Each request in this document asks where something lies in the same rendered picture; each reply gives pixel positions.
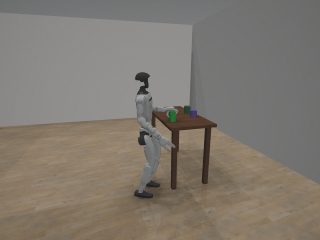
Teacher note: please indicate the robot left hand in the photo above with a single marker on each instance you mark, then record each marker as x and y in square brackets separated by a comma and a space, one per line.
[171, 108]

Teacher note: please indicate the sponge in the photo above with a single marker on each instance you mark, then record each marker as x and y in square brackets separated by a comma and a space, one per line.
[172, 116]

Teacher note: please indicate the table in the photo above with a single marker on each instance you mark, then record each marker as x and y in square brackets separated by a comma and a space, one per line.
[185, 122]

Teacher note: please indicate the left robot forearm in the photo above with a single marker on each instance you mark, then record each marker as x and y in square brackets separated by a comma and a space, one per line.
[159, 109]

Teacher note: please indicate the right robot upper arm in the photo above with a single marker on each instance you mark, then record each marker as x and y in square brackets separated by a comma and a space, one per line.
[140, 102]

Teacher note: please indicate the left robot foot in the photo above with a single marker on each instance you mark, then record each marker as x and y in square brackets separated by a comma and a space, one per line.
[153, 184]

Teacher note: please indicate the robot right hand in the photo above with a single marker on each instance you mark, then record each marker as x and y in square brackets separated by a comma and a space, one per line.
[163, 141]

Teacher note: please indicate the right robot forearm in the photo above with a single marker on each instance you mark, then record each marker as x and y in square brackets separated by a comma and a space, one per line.
[147, 126]

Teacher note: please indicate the humanoid robot head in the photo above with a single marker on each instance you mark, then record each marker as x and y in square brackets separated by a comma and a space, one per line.
[143, 77]

